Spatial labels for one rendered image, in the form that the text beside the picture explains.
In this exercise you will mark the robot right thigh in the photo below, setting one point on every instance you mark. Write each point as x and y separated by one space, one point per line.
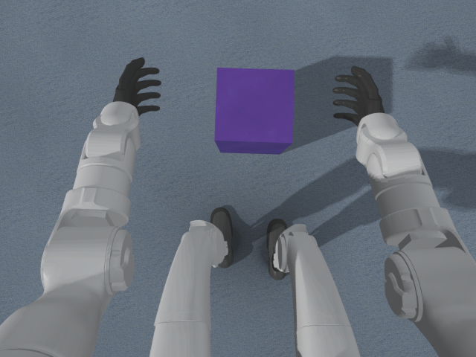
322 328

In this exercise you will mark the right robot hand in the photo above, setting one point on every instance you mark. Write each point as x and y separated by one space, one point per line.
366 94

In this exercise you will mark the robot left upper arm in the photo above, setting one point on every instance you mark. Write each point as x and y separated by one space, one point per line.
84 267

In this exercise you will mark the robot left forearm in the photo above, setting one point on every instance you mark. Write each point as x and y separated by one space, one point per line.
100 196

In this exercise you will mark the carton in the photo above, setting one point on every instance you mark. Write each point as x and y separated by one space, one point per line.
254 110

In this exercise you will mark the robot right upper arm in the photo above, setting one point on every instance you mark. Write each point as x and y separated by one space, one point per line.
436 289

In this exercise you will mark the left robot hand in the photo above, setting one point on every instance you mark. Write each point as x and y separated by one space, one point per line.
128 88

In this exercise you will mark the left robot shin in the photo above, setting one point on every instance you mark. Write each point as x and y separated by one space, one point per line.
200 224

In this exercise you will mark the robot right forearm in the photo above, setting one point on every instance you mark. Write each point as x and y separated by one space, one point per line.
411 215

